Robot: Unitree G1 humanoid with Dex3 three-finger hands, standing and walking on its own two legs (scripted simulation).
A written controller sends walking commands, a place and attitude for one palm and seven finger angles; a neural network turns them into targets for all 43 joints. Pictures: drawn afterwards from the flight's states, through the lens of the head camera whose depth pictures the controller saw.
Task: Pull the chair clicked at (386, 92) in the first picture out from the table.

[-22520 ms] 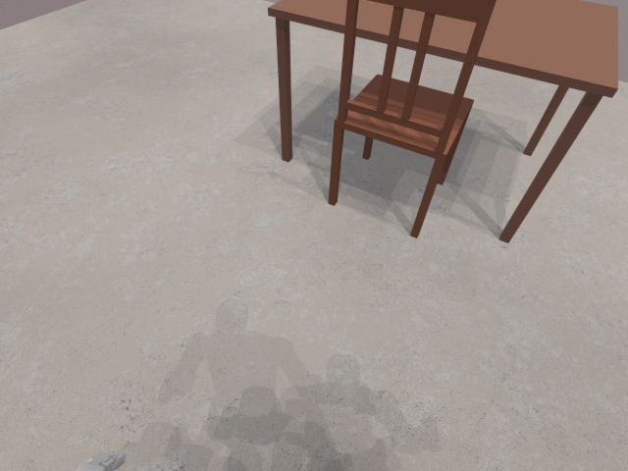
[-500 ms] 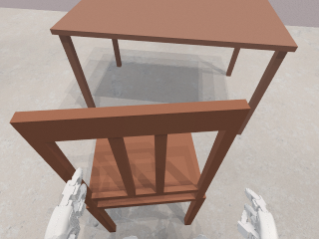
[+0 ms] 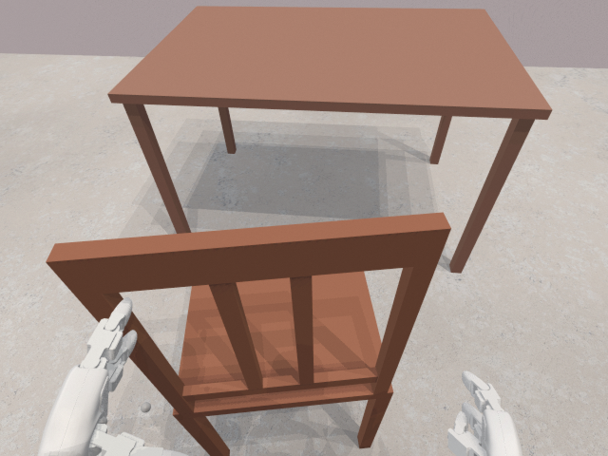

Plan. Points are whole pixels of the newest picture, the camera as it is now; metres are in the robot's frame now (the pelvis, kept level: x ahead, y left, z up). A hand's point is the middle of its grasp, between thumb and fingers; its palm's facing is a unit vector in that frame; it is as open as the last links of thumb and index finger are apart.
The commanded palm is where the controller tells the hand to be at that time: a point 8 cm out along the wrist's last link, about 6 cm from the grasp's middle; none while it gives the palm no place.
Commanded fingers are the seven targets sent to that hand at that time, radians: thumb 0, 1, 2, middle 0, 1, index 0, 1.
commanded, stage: draw the hand back to the body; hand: left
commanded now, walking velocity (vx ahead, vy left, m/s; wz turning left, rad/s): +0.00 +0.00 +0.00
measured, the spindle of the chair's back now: (241, 341) +0.29 +0.12 -0.04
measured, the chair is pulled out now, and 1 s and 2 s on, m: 0.54 0.53 0.53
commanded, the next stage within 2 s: step back with the hand held close in 0.90 s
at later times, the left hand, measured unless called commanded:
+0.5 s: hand (96, 368) +0.18 +0.23 +0.11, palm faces +0.23 -0.81 -0.54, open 8.1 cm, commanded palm +0.16 +0.29 +0.21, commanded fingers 0.00 0.90 0.90 -0.20 -0.30 -0.20 -0.30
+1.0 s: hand (93, 363) +0.19 +0.24 +0.11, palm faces +0.26 -0.80 -0.55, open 6.1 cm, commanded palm +0.17 +0.29 +0.21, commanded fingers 0.00 0.90 0.90 -0.20 -0.30 -0.20 -0.30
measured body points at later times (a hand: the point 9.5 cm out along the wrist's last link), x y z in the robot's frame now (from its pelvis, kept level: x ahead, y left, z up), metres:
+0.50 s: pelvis +0.03 -0.01 +0.03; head +0.03 -0.04 +0.48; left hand +0.17 +0.27 +0.14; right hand +0.22 -0.23 -0.06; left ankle -0.02 +0.14 -0.70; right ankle +0.03 -0.13 -0.70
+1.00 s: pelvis +0.03 -0.02 +0.03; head +0.04 -0.05 +0.48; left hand +0.17 +0.28 +0.14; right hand +0.24 -0.22 -0.06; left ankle -0.02 +0.14 -0.70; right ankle +0.03 -0.13 -0.70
